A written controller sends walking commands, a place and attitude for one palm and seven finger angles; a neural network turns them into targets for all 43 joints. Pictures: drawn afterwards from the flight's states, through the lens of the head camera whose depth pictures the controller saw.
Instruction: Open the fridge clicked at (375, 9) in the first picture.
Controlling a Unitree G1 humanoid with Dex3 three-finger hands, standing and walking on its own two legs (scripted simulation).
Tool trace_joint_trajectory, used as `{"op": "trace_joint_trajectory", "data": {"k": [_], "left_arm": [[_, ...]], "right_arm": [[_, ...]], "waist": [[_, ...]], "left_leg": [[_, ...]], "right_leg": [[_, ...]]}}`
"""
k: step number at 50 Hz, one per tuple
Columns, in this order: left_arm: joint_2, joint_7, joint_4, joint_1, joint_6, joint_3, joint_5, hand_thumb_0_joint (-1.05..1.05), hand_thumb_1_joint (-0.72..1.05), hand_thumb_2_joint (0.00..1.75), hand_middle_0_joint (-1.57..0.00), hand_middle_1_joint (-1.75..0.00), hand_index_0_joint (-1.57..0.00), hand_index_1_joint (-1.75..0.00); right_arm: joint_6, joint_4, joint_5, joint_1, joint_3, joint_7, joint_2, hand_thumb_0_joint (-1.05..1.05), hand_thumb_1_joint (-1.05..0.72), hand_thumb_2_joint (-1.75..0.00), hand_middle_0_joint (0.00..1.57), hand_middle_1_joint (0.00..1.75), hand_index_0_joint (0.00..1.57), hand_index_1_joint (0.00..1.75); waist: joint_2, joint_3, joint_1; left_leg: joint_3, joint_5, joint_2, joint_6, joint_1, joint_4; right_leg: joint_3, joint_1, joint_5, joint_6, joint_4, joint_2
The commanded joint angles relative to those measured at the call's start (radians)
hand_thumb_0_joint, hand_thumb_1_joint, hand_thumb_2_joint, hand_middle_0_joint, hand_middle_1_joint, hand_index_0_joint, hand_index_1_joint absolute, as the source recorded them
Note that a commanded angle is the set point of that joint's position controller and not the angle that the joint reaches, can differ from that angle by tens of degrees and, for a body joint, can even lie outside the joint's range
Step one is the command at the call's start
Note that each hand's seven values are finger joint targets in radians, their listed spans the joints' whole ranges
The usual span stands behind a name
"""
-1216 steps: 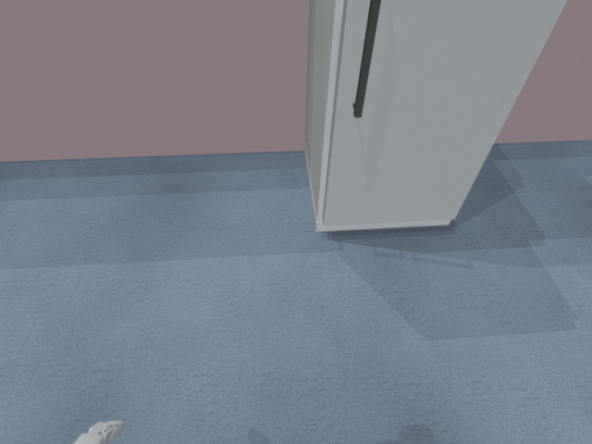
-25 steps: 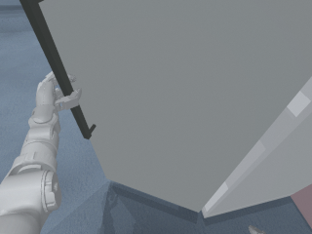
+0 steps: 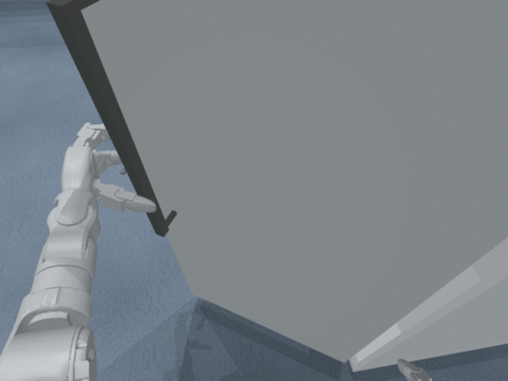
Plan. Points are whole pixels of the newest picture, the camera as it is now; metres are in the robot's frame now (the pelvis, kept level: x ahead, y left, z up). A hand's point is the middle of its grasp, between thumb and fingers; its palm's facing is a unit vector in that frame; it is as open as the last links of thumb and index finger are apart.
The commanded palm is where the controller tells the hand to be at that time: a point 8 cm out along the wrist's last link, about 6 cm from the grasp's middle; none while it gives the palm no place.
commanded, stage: slip the hand off the handle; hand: left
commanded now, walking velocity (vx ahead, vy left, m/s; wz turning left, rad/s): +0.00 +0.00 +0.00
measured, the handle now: (138, 150) +0.44 +0.22 +0.12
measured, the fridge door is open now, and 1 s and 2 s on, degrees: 58 58 58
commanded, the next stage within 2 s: draw the hand back to the body in 1.30 s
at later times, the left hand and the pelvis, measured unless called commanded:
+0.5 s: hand (78, 175) +0.40 +0.30 +0.10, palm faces +0.29 -0.93 -0.21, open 14.7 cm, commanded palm +0.36 +0.35 +0.11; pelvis -0.01 +0.01 -0.01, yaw +1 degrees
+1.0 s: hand (51, 205) +0.34 +0.33 +0.10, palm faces +0.29 -0.93 -0.21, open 14.7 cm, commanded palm +0.29 +0.36 +0.11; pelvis -0.01 +0.01 -0.01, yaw +0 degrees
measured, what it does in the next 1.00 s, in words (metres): stands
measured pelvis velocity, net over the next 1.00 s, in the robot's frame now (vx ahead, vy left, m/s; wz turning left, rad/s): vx -0.01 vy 0.01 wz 0.00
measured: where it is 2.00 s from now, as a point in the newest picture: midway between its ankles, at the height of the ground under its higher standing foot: outside the picture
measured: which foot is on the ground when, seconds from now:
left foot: down 0.00-1.00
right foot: down 0.00-1.00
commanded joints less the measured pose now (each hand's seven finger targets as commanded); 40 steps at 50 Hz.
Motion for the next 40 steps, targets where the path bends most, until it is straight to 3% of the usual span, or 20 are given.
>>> {"op": "trace_joint_trajectory", "data": {"k": [1, 3, 4, 5, 8, 9, 11, 12, 13, 14, 16, 18, 22, 25, 27, 30, 32, 35, 37, 40], "left_arm": [[0.478, 0.017, -0.19, -0.442, 0.008, 0.231, -0.004, 0.0, -0.55, 0.2, -0.25, -1.15, -0.25, -1.15], [0.411, 0.025, -0.168, -0.459, 0.027, 0.179, 0.028, 0.0, -0.55, 0.2, -0.25, -1.15, -0.25, -1.15], [0.439, 0.029, -0.227, -0.468, 0.017, 0.201, 0.038, 0.0, -0.55, 0.2, -0.25, -1.15, -0.25, -1.15], [0.403, 0.024, -0.243, -0.457, 0.008, 0.168, 0.046, 0.0, -0.55, 0.2, -0.25, -1.15, -0.25, -1.15], [0.331, -0.017, -0.296, -0.386, -0.029, 0.116, 0.025, 0.0, -0.55, 0.2, -0.25, -1.15, -0.25, -1.15], [0.292, -0.038, -0.266, -0.367, -0.029, 0.091, 0.016, 0.0, -0.55, 0.2, -0.25, -1.15, -0.25, -1.15], [0.257, -0.082, -0.18, -0.343, -0.002, 0.055, -0.013, 0.0, -0.55, 0.2, -0.25, -1.15, -0.25, -1.15], [0.29, -0.094, -0.149, -0.347, 0.014, 0.083, -0.023, 0.0, -0.55, 0.2, -0.25, -1.15, -0.25, -1.15], [0.267, -0.107, -0.106, -0.357, 0.034, 0.055, -0.029, 0.0, -0.55, 0.2, -0.25, -1.15, -0.25, -1.15], [0.313, -0.107, -0.071, -0.354, 0.048, 0.1, -0.026, 0.0, -0.55, 0.2, -0.25, -1.15, -0.25, -1.15], [0.37, -0.108, -0.075, -0.398, 0.06, 0.119, -0.018, 0.0, -0.55, 0.2, -0.25, -1.15, -0.25, -1.15], [0.415, -0.1, -0.107, -0.496, 0.026, 0.131, 0.005, 0.0, -0.55, 0.2, -0.25, -1.15, -0.25, -1.15], [0.479, -0.076, -0.193, -0.598, -0.089, 0.165, 0.02, 0.0, -0.55, 0.2, -0.25, -1.15, -0.25, -1.15], [0.515, -0.092, -0.065, -0.575, -0.114, 0.189, 0.017, 0.0, -0.55, 0.2, -0.25, -1.15, -0.25, -1.15], [0.526, -0.116, 0.04, -0.521, -0.089, 0.193, 0.02, 0.0, -0.55, 0.2, -0.25, -1.15, -0.25, -1.15], [0.529, -0.15, 0.12, -0.546, -0.048, 0.148, 0.042, 0.0, -0.55, 0.2, -0.25, -1.15, -0.25, -1.15], [0.523, -0.171, 0.106, -0.472, -0.04, 0.16, 0.029, 0.0, -0.55, 0.2, -0.25, -1.15, -0.25, -1.15], [0.486, -0.188, -0.016, -0.397, -0.073, 0.179, -0.022, 0.0, -0.55, 0.2, -0.25, -1.15, -0.25, -1.15], [0.512, -0.188, -0.061, -0.353, -0.09, 0.233, -0.052, 0.0, -0.55, 0.2, -0.25, -1.15, -0.25, -1.15], [0.492, -0.175, -0.147, -0.271, -0.088, 0.237, -0.057, 0.0, -0.55, 0.2, -0.25, -1.15, -0.25, -1.15]], "right_arm": [[-0.018, -0.091, 0.017, 0.009, -0.045, -0.026, -0.195, 0.0, -0.9, -0.9, 0.2, 0.3, 0.2, 0.3], [-0.003, -0.12, 0.012, -0.005, -0.035, -0.037, -0.163, 0.0, -0.9, -0.9, 0.2, 0.3, 0.2, 0.3], [-0.002, -0.128, 0.004, -0.012, -0.037, -0.042, -0.167, 0.0, -0.9, -0.9, 0.2, 0.3, 0.2, 0.3], [-0.004, -0.13, 0.003, -0.009, -0.036, -0.043, -0.153, 0.0, -0.9, -0.9, 0.2, 0.3, 0.2, 0.3], [-0.013, -0.131, -0.001, 0.01, -0.039, -0.037, -0.147, 0.0, -0.9, -0.9, 0.2, 0.3, 0.2, 0.3], [-0.011, -0.124, -0.002, 0.019, -0.041, -0.037, -0.148, 0.0, -0.9, -0.9, 0.2, 0.3, 0.2, 0.3], [-0.011, -0.113, 0.011, 0.023, -0.041, -0.034, -0.157, 0.0, -0.9, -0.9, 0.2, 0.3, 0.2, 0.3], [-0.008, -0.11, 0.015, 0.025, -0.043, -0.038, -0.168, 0.0, -0.9, -0.9, 0.2, 0.3, 0.2, 0.3], [-0.007, -0.113, 0.019, 0.018, -0.036, -0.04, -0.17, 0.0, -0.9, -0.9, 0.2, 0.3, 0.2, 0.3], [-0.002, -0.11, 0.018, 0.019, -0.04, -0.046, -0.179, 0.0, -0.9, -0.9, 0.2, 0.3, 0.2, 0.3], [0.001, -0.122, 0.021, 0.019, -0.033, -0.052, -0.182, 0.0, -0.9, -0.9, 0.2, 0.3, 0.2, 0.3], [0.002, -0.121, 0.015, 0.024, -0.031, -0.056, -0.182, 0.0, -0.9, -0.9, 0.2, 0.3, 0.2, 0.3], [0.0, -0.111, -0.002, 0.036, -0.032, -0.064, -0.179, 0.0, -0.9, -0.9, 0.2, 0.3, 0.2, 0.3], [0.005, -0.087, -0.001, 0.049, -0.025, -0.066, -0.187, 0.0, -0.9, -0.9, 0.2, 0.3, 0.2, 0.3], [0.009, -0.089, 0.004, 0.054, -0.021, -0.063, -0.191, 0.0, -0.9, -0.9, 0.2, 0.3, 0.2, 0.3], [0.019, -0.102, 0.009, 0.066, -0.013, -0.06, -0.198, 0.0, -0.9, -0.9, 0.2, 0.3, 0.2, 0.3], [0.021, -0.126, 0.009, 0.075, -0.02, -0.057, -0.2, 0.0, -0.9, -0.9, 0.2, 0.3, 0.2, 0.3], [0.022, -0.149, 0.007, 0.079, -0.032, -0.053, -0.2, 0.0, -0.9, -0.9, 0.2, 0.3, 0.2, 0.3], [0.023, -0.153, 0.007, 0.072, -0.039, -0.053, -0.201, 0.0, -0.9, -0.9, 0.2, 0.3, 0.2, 0.3], [0.02, -0.167, 0.01, 0.053, -0.038, -0.05, -0.191, 0.0, -0.9, -0.9, 0.2, 0.3, 0.2, 0.3]], "waist": [[-0.054, -0.252, -0.005], [-0.081, -0.244, -0.017], [-0.04, -0.292, -0.001], [0.026, -0.348, -0.002], [0.102, -0.431, 0.004], [0.122, -0.415, -0.005], [0.07, -0.321, -0.02], [0.035, -0.294, -0.02], [0.022, -0.244, -0.026], [0.006, -0.218, -0.021], [0.004, -0.229, -0.019], [0.009, -0.254, -0.03], [0.096, -0.38, -0.042], [0.076, -0.339, -0.049], [0.091, -0.283, -0.033], [0.118, -0.239, -0.04], [0.099, -0.275, -0.016], [0.055, -0.371, -0.007], [0.01, -0.37, 0.005], [0.049, -0.341, 0.021]], "left_leg": [[-0.064, 0.433, 0.003, 0.007, 0.142, -0.025], [-0.057, 0.366, -0.016, 0.02, 0.098, -0.039], [-0.054, 0.413, -0.013, 0.02, 0.121, -0.034], [-0.055, 0.47, -0.014, 0.016, 0.171, -0.024], [-0.082, 0.644, 0.008, -0.006, 0.29, 0.011], [-0.084, 0.69, 0.013, -0.011, 0.307, 0.019], [-0.092, 0.588, 0.017, -0.012, 0.256, 0.012], [-0.095, 0.516, 0.013, -0.01, 0.219, 0.003], [-0.091, 0.423, 0.006, -0.007, 0.177, -0.011], [-0.083, 0.388, 0.001, 0.0, 0.142, -0.014], [-0.081, 0.318, -0.011, 0.003, 0.112, -0.021], [-0.096, 0.293, -0.012, 0.004, 0.118, -0.021], [-0.116, 0.322, -0.008, 0.0, 0.21, 0.008], [-0.116, 0.285, -0.007, 0.002, 0.163, 0.01], [-0.113, 0.245, -0.012, 0.001, 0.108, -0.001], [-0.105, 0.208, -0.014, 0.006, 0.064, -0.008], [-0.113, 0.218, -0.011, 0.002, 0.073, -0.012], [-0.11, 0.307, -0.003, 0.005, 0.137, 0.005], [-0.108, 0.302, -0.002, 0.008, 0.122, 0.007], [-0.104, 0.325, 0.001, 0.008, 0.124, -0.007]], "right_leg": [[0.014, 0.11, 0.391, -0.028, -0.026, 0.027], [0.015, 0.136, 0.363, -0.024, -0.024, 0.023], [0.018, 0.16, 0.394, -0.03, -0.013, 0.018], [0.018, 0.154, 0.406, -0.031, 0.001, 0.021], [0.015, 0.109, 0.407, -0.032, 0.015, 0.033], [0.014, 0.09, 0.409, -0.033, 0.008, 0.033], [0.007, 0.041, 0.348, -0.029, -0.007, 0.036], [0.003, 0.037, 0.322, -0.031, -0.012, 0.035], [0.001, 0.027, 0.285, -0.033, -0.021, 0.032], [0.0, 0.04, 0.286, -0.038, -0.026, 0.028], [0.003, 0.04, 0.257, -0.038, -0.025, 0.024], [0.004, 0.028, 0.221, -0.039, -0.019, 0.025], [0.013, 0.009, 0.193, -0.039, 0.0, 0.036], [0.014, 0.005, 0.178, -0.038, 0.0, 0.037], [0.011, -0.008, 0.158, -0.041, 0.0, 0.033], [0.011, -0.03, 0.144, -0.042, -0.004, 0.027], [0.006, -0.019, 0.139, -0.047, 0.0, 0.031], [0.007, 0.021, 0.198, -0.044, 0.005, 0.041], [0.008, 0.041, 0.207, -0.04, 0.001, 0.047], [0.006, 0.045, 0.21, -0.039, 0.004, 0.046]]}}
